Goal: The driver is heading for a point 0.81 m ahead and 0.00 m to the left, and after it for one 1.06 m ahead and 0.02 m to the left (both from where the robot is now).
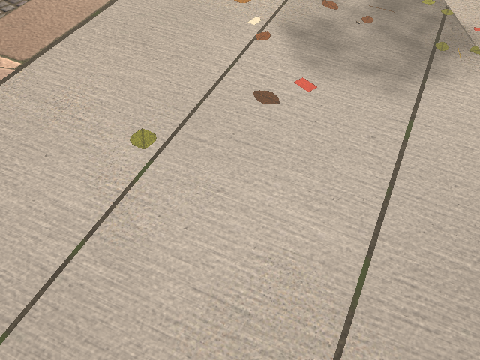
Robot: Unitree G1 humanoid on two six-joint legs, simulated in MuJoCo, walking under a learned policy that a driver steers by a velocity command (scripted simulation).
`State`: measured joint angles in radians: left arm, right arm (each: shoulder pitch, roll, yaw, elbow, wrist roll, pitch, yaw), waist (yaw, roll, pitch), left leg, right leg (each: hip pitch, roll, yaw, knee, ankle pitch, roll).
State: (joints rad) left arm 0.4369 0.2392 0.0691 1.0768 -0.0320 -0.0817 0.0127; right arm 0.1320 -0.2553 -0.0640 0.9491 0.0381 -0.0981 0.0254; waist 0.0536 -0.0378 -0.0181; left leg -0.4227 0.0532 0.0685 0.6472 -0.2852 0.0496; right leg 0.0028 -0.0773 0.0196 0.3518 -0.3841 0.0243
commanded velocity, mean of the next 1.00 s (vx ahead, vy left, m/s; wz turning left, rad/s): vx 0.60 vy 0.00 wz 0.00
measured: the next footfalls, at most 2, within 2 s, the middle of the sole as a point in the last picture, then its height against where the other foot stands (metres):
left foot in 0.04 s outside the picture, level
right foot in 0.54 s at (277, 316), level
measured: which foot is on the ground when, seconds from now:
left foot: up 0.00-0.02, down 0.04-0.54, up 0.56-0.92, down 0.94-1.00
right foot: down 0.00-0.04, up 0.06-0.52, down 0.54-1.00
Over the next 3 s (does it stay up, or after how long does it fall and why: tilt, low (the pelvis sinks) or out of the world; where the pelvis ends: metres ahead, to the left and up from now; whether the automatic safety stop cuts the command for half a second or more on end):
stays up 0.84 0.14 0.00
